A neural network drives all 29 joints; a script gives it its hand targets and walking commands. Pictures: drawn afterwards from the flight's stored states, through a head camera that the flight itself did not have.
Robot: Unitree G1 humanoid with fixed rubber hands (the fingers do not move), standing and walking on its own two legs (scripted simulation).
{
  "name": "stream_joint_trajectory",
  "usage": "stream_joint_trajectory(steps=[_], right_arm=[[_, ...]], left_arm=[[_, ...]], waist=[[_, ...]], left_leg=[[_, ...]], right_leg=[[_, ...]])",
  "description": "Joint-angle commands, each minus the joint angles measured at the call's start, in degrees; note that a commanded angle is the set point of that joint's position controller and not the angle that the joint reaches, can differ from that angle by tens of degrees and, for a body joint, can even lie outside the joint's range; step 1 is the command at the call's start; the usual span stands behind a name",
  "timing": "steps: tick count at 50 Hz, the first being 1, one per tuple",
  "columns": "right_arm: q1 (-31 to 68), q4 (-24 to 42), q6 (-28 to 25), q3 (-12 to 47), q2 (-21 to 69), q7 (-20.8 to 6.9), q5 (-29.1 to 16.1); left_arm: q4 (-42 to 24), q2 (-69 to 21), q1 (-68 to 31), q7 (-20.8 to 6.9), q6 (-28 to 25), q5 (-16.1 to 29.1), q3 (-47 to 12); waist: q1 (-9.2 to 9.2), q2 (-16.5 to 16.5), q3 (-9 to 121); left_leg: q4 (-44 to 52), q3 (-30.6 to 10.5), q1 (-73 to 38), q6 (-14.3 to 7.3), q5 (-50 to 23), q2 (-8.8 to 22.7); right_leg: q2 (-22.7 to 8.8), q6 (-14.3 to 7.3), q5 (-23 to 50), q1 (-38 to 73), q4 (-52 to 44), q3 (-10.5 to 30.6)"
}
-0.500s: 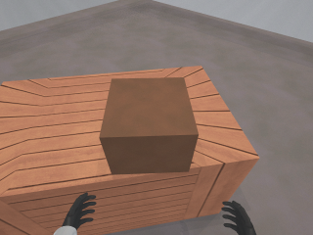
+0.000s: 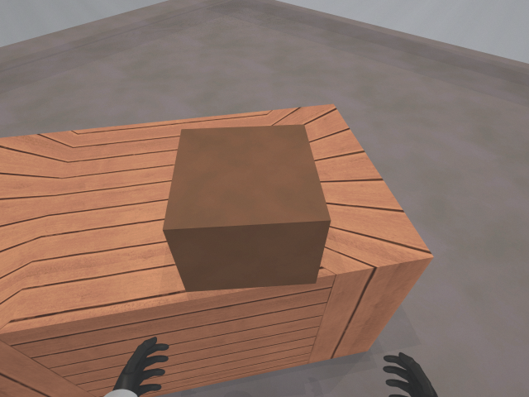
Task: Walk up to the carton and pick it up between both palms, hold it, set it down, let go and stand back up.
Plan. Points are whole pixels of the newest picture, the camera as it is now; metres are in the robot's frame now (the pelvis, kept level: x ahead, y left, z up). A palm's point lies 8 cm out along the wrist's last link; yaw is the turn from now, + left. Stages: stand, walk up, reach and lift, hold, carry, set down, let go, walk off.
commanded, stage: let go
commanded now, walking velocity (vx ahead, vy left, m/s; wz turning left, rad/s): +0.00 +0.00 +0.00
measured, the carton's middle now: (247, 205) +0.52 +0.08 -0.04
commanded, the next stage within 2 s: stand in 0.54 s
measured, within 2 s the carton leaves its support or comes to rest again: neither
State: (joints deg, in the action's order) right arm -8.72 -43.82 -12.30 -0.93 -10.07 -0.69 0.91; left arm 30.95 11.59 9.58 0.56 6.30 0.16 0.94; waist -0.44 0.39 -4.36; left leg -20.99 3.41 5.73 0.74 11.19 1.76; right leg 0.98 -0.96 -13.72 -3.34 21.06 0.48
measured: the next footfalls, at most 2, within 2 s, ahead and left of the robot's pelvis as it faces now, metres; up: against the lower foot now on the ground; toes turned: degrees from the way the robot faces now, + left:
none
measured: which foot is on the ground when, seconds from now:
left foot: down 0.00-1.00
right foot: down 0.00-1.00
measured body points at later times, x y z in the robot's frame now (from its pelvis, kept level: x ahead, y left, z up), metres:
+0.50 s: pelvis +0.00 +0.00 +0.00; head +0.00 +0.00 +0.45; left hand +0.18 +0.22 -0.09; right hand +0.16 -0.23 -0.09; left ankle +0.01 +0.12 -0.75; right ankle -0.02 -0.11 -0.75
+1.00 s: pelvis +0.00 +0.00 -0.01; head -0.01 +0.01 +0.44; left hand +0.02 +0.27 -0.14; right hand +0.09 -0.23 -0.14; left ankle +0.01 +0.13 -0.75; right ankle -0.02 -0.11 -0.75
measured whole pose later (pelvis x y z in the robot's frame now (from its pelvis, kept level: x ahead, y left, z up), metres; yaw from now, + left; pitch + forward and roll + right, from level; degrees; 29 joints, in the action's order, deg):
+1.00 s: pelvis +0.00 +0.00 -0.01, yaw +9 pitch +0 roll -1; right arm -18.4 -49.1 0.0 -2.5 -11.3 -1.1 2.0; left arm 45.2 13.3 18.5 1.0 0.7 -2.2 3.5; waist -1.4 0.2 1.1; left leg -29.3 -4.8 16.1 0.5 13.0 -0.8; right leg -1.2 -0.6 -17.1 -8.8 26.1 -8.1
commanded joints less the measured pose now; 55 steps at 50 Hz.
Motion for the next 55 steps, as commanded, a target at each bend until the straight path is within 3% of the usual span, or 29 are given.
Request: stream_joint_trajectory(steps=[1,9,14,21,27,28,29,30,32,34,35,36,37,40,43,55], right_arm=[[4.17,7.13,-1.31,-1.84,-6.40,0.19,-0.18],[4.13,7.97,-0.70,-2.04,-6.88,0.21,0.00],[3.61,8.25,-0.81,-2.10,-6.81,-0.08,-0.67],[3.08,8.60,-1.01,-2.64,-7.48,-0.38,-0.88],[2.10,9.95,-1.17,-2.54,-7.70,-0.70,-0.84],[-8.32,2.42,5.87,-3.31,-10.43,-0.07,0.70],[-10.11,2.01,9.03,-3.56,-11.42,0.18,1.44],[-9.00,2.92,10.38,-3.25,-10.20,-0.03,1.46],[-3.46,5.44,10.93,-3.11,-10.49,-0.59,0.90],[-1.89,5.97,11.22,-3.59,-9.56,-0.95,0.40],[-6.47,4.18,11.23,-3.22,-8.84,-1.29,0.79],[-7.35,3.09,11.32,-3.13,-8.43,-1.35,1.24],[-5.81,2.93,11.34,-3.29,-8.89,-1.34,1.66],[-8.31,1.74,11.20,-3.54,-9.03,-1.26,1.35],[-8.96,0.58,11.08,-3.66,-9.27,-0.74,1.18],[-11.84,-4.03,11.49,-3.31,-7.81,0.96,0.86]], left_arm=[[-6.60,6.01,-5.54,0.14,-1.08,0.19,1.38],[-5.65,5.71,-5.52,0.02,-0.92,-0.12,1.46],[-6.66,5.90,-5.63,0.45,-1.31,-0.13,1.35],[-7.78,5.99,-6.09,0.61,-1.75,-0.09,0.85],[-7.66,5.81,-4.92,0.89,-1.85,0.39,0.69],[-2.70,10.87,-0.99,-0.14,-4.43,-4.66,3.77],[-2.08,9.63,0.37,-0.46,-5.33,-4.58,4.19],[-1.91,9.97,0.68,-0.64,-5.91,-3.97,4.19],[-0.40,7.43,4.08,-0.90,-6.39,-2.88,3.44],[0.40,6.70,1.57,-0.87,-6.38,-2.91,3.28],[0.05,7.25,-0.23,-0.72,-6.20,-2.72,3.37],[0.18,7.32,-0.04,-0.64,-6.11,-2.55,3.58],[0.89,7.19,1.54,-0.56,-6.28,-2.48,3.62],[2.92,8.37,1.88,0.13,-6.77,-2.69,4.17],[5.47,8.13,4.63,0.44,-7.11,-2.47,4.16],[14.77,7.61,10.83,1.20,-7.16,-2.03,3.95]], waist=[[0.25,0.41,5.95],[0.16,1.65,5.85],[-0.15,0.03,5.80],[0.82,-0.83,6.16],[0.64,0.78,6.58],[0.05,-3.30,8.75],[0.14,-3.94,6.72],[-0.22,-2.13,5.61],[-2.85,0.83,9.84],[-1.99,1.26,8.19],[0.07,0.41,9.18],[-0.35,0.31,7.88],[-1.41,-0.55,6.47],[-0.29,0.51,6.19],[-0.61,-1.25,6.51],[-0.47,-1.98,2.82]], left_leg=[[-0.09,0.37,-11.54,0.81,-10.15,-1.55],[-0.18,0.55,-10.04,0.66,-10.53,-1.64],[-0.25,0.77,-10.83,0.91,-9.63,-1.56],[-0.70,0.76,-10.39,1.48,-9.51,-1.78],[-0.96,0.27,-10.39,1.68,-9.54,-1.72],[-2.82,-7.71,6.06,0.58,-24.81,6.41],[-2.56,-8.55,13.65,0.06,-20.15,5.82],[-1.94,-8.11,16.83,0.71,-16.36,4.71],[-4.37,-7.24,9.36,-0.21,-16.88,4.51],[-5.66,-6.98,10.95,0.51,-12.10,3.07],[-4.51,-7.32,14.32,0.57,-9.25,1.67],[-3.58,-7.52,14.84,0.67,-6.91,1.59],[-4.00,-8.09,12.95,0.47,-7.50,1.74],[-4.55,-9.35,13.96,-0.15,-10.27,1.54],[-4.50,-10.27,11.90,-0.63,-10.71,1.55],[-2.66,-13.21,13.35,-1.79,-5.85,0.62]], right_leg=[[-0.46,0.56,8.44,-10.59,-5.39,-1.96],[-0.45,0.72,9.86,-9.94,-4.78,-1.85],[-0.57,0.52,8.86,-10.35,-4.61,-1.49],[-0.71,0.56,9.66,-10.40,-4.01,-1.51],[-0.47,0.59,9.87,-11.31,-3.99,-1.70],[-4.54,2.09,8.36,-0.02,2.73,-0.49],[-5.42,2.21,4.92,4.64,2.35,0.95],[-5.62,2.69,5.50,5.47,2.61,0.44],[-5.32,2.64,9.58,-0.74,3.67,-0.16],[-6.45,1.83,9.15,-2.45,1.99,0.30],[-7.41,0.63,7.64,0.45,1.75,1.17],[-7.57,0.15,3.78,-0.62,0.97,1.11],[-7.14,0.10,2.57,-3.69,0.25,1.28],[-7.29,-0.19,2.17,-2.92,0.00,0.04],[-7.08,-0.27,0.34,-4.25,-0.49,-0.77],[-7.65,-0.79,-3.76,-5.53,-2.11,-2.87]])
